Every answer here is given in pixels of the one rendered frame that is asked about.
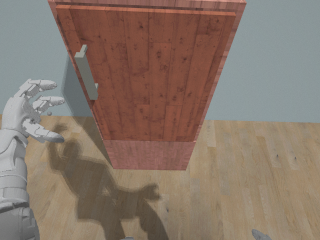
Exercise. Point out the robot left forearm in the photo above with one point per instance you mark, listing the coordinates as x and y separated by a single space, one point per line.
13 170

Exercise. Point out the cupboard door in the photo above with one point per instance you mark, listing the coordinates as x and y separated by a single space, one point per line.
155 68

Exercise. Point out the robot right hand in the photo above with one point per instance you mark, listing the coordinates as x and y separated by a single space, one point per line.
259 235

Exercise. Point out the handle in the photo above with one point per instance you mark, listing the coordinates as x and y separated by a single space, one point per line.
86 74

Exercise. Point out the left robot upper arm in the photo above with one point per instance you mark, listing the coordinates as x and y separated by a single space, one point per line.
19 224

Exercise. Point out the robot left hand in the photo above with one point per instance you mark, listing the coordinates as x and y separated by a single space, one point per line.
17 111

